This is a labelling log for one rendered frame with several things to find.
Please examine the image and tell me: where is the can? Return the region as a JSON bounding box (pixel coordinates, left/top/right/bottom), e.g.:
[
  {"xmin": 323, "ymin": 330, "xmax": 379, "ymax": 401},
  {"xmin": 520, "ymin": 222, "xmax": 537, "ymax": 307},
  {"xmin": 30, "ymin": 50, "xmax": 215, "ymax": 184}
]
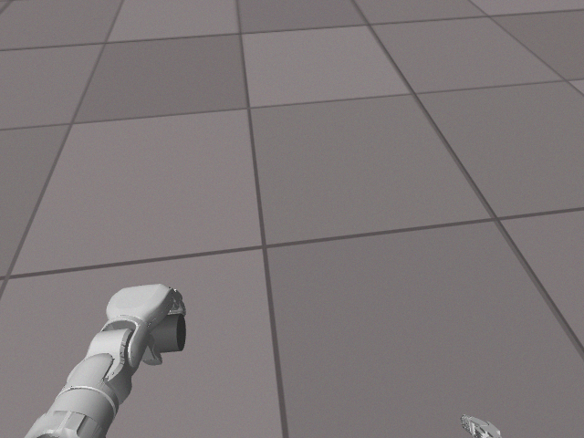
[{"xmin": 151, "ymin": 314, "xmax": 186, "ymax": 353}]

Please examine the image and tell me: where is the left robot hand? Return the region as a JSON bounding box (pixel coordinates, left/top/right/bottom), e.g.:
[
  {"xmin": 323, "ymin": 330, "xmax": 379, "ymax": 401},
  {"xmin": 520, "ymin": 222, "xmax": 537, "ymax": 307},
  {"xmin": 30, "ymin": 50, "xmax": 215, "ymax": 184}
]
[{"xmin": 106, "ymin": 284, "xmax": 186, "ymax": 365}]

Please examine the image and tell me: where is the left robot arm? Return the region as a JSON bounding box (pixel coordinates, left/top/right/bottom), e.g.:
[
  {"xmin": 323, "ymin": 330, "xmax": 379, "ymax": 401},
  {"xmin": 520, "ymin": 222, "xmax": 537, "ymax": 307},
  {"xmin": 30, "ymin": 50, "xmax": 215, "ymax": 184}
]
[{"xmin": 25, "ymin": 316, "xmax": 151, "ymax": 438}]

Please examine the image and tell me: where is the right robot hand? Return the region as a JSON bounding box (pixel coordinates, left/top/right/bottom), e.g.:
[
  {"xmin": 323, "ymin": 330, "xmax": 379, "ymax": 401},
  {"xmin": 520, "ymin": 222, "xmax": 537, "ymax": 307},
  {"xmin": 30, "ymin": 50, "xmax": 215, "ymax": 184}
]
[{"xmin": 461, "ymin": 415, "xmax": 502, "ymax": 438}]

